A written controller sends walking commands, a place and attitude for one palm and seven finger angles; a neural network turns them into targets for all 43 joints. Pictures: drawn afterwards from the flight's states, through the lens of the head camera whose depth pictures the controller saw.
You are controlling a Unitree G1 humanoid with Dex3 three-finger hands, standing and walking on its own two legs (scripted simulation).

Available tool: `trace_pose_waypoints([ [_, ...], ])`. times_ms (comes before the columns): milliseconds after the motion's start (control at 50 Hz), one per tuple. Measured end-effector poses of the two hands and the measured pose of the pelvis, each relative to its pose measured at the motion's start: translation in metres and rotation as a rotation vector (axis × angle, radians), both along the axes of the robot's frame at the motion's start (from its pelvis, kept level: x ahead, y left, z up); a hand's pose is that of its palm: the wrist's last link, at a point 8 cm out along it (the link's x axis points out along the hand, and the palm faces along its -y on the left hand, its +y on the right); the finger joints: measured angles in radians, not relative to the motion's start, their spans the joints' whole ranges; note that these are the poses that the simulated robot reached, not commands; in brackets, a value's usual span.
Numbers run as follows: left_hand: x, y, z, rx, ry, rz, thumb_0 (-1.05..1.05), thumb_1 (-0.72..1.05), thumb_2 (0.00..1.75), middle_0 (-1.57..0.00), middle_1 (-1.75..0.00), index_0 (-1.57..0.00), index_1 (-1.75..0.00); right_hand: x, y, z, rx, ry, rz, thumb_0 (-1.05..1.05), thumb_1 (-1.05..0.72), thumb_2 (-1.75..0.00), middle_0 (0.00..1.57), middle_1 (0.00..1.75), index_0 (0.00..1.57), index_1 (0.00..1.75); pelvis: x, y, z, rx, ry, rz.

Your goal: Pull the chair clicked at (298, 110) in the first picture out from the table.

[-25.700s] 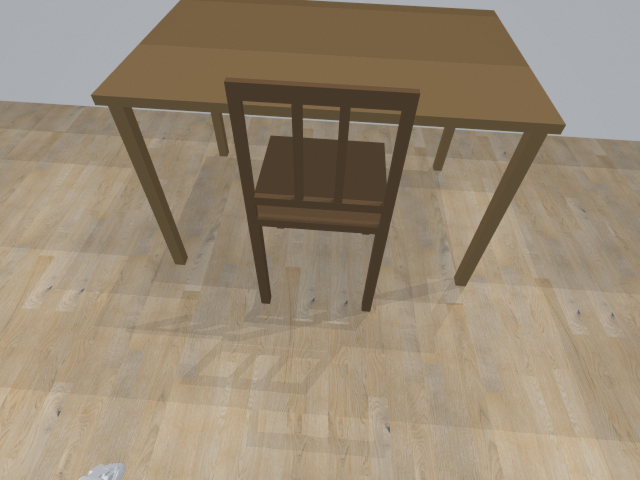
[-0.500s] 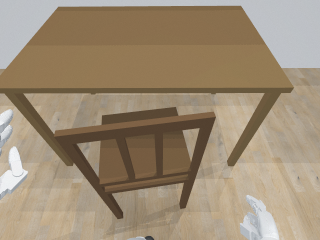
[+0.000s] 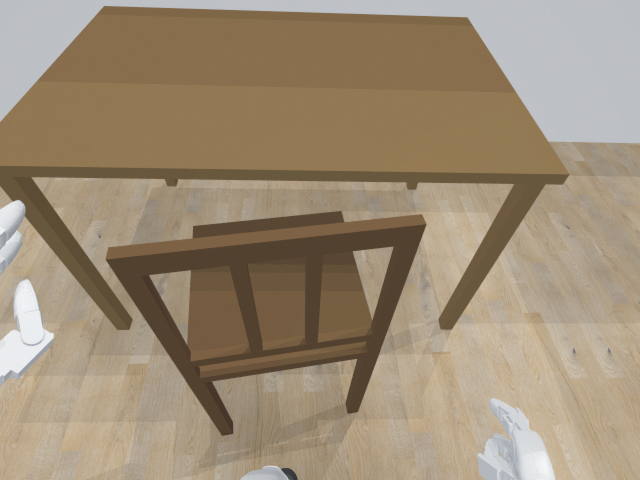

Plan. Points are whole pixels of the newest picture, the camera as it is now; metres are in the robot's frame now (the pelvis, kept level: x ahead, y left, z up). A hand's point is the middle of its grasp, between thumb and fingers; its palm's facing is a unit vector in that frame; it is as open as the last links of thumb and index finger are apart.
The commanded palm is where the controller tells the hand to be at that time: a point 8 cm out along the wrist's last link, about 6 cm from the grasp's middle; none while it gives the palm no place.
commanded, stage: step back with the hand held close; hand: left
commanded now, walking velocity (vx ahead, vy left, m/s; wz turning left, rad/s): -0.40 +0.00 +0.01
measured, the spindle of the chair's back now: (248, 310) +0.38 +0.14 -0.09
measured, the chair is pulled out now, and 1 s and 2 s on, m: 0.16 0.16 0.16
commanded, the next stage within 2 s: stop stepping back and stand still in 0.82 s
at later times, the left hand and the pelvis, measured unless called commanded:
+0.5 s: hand (16, 376) +0.17 +0.26 +0.16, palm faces +0.37 -0.80 -0.48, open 7.4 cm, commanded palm +0.11 +0.30 +0.19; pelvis -0.03 +0.00 +0.00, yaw +0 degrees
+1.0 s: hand out of the picture +0.09 +0.24 +0.16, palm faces +0.33 -0.81 -0.48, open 7.4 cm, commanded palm +0.03 +0.29 +0.19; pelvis -0.10 -0.01 +0.01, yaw +0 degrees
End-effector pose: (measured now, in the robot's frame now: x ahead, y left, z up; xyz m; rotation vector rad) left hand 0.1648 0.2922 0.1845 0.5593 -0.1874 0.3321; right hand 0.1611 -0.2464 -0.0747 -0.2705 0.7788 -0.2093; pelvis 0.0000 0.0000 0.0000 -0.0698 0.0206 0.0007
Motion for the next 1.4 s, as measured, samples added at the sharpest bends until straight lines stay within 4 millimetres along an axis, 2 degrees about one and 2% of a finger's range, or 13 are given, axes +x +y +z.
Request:
trace_pose_waypoints([
  [100, 0.000, 0.003, -0.001, 0.010, 0.002, -0.003, 0.01, 0.89, 0.90, -0.21, -0.30, -0.22, -0.30, -0.006, 0.000, 0.002, -0.007, -0.001, -0.005, 0.02, -0.91, -0.90, 0.20, 0.30, 0.21, 0.30, -0.003, -0.001, 0.000, 0.012, -0.001, 0.016],
  [220, -0.016, -0.002, -0.001, 0.013, 0.031, 0.005, 0.01, 0.89, 0.90, -0.21, -0.30, -0.21, -0.30, -0.006, 0.000, 0.000, 0.013, 0.000, 0.024, 0.02, -0.91, -0.90, 0.20, 0.30, 0.21, 0.30, -0.010, -0.005, 0.000, 0.013, 0.007, 0.016],
  [320, -0.020, 0.002, -0.004, -0.021, -0.005, 0.014, 0.01, 0.89, 0.90, -0.21, -0.30, -0.22, -0.30, -0.009, 0.002, -0.001, -0.007, 0.015, 0.011, 0.02, -0.91, -0.90, 0.20, 0.30, 0.21, 0.30, -0.009, 0.002, 0.000, 0.007, 0.004, 0.024],
  [440, -0.023, 0.012, -0.001, -0.018, -0.005, 0.024, 0.01, 0.89, 0.90, -0.21, -0.30, -0.22, -0.30, -0.012, 0.014, 0.011, 0.004, -0.031, 0.025, 0.02, -0.91, -0.90, 0.20, 0.30, 0.21, 0.30, -0.025, 0.002, 0.004, 0.024, 0.005, 0.015],
  [540, -0.040, -0.002, -0.001, -0.007, 0.024, 0.003, 0.01, 0.89, 0.90, -0.21, -0.30, -0.21, -0.30, -0.018, 0.015, 0.011, 0.029, -0.070, 0.063, 0.01, -0.91, -0.90, 0.20, 0.30, 0.21, 0.30, -0.040, -0.003, 0.001, 0.038, 0.023, -0.019],
  [640, -0.053, -0.011, 0.001, -0.025, 0.005, -0.032, 0.01, 0.89, 0.90, -0.21, -0.30, -0.22, -0.30, -0.040, 0.007, 0.006, 0.025, -0.028, 0.041, 0.01, -0.91, -0.90, 0.20, 0.30, 0.21, 0.30, -0.050, -0.003, 0.003, 0.019, 0.011, -0.002],
  [700, -0.057, -0.005, 0.002, -0.021, -0.021, -0.031, 0.01, 0.89, 0.90, -0.21, -0.30, -0.22, -0.30, -0.057, 0.001, 0.003, 0.006, -0.003, -0.003, 0.01, -0.91, -0.90, 0.20, 0.30, 0.21, 0.30, -0.053, 0.001, 0.002, 0.012, 0.007, 0.011],
  [800, -0.066, 0.006, -0.001, -0.013, 0.008, -0.001, 0.01, 0.89, 0.90, -0.21, -0.30, -0.22, -0.30, -0.081, -0.001, 0.007, 0.001, 0.001, -0.021, 0.02, -0.91, -0.90, 0.20, 0.30, 0.21, 0.30, -0.072, -0.001, 0.004, 0.034, 0.001, -0.004],
  [980, -0.109, -0.016, 0.001, -0.010, 0.022, -0.032, 0.01, 0.89, 0.90, -0.21, -0.30, -0.22, -0.30, -0.121, -0.011, 0.002, 0.015, 0.016, -0.009, 0.01, -0.91, -0.90, 0.20, 0.30, 0.21, 0.30, -0.104, -0.008, 0.005, 0.039, 0.005, 0.002],
  [1120, -0.130, 0.012, -0.005, -0.027, 0.007, 0.085, 0.01, 0.89, 0.90, -0.21, -0.30, -0.22, -0.30, -0.147, -0.008, 0.002, -0.012, 0.036, -0.030, 0.02, -0.91, -0.90, 0.20, 0.30, 0.20, 0.30, -0.113, -0.002, 0.008, 0.037, -0.005, 0.029],
  [1220, -0.141, 0.012, -0.005, -0.038, 0.024, 0.126, 0.01, 0.89, 0.90, -0.21, -0.30, -0.21, -0.30, -0.149, 0.003, 0.008, 0.012, -0.005, 0.023, 0.02, -0.91, -0.90, 0.20, 0.30, 0.20, 0.30, -0.120, -0.006, 0.013, 0.058, -0.020, 0.036],
  [1320, -0.150, -0.001, -0.001, -0.049, -0.002, 0.099, 0.01, 0.89, 0.90, -0.21, -0.30, -0.21, -0.30, -0.138, 0.007, 0.007, 0.036, -0.034, 0.075, 0.02, -0.91, -0.90, 0.20, 0.30, 0.21, 0.30, -0.125, -0.010, 0.012, 0.051, -0.040, 0.052],
  [1400, -0.156, -0.001, -0.005, -0.062, 0.007, 0.119, 0.01, 0.89, 0.90, -0.21, -0.30, -0.21, -0.30, -0.129, 0.007, 0.008, 0.042, -0.055, 0.083, 0.02, -0.91, -0.90, 0.20, 0.30, 0.21, 0.30, -0.123, -0.011, 0.011, 0.038, -0.044, 0.054],
])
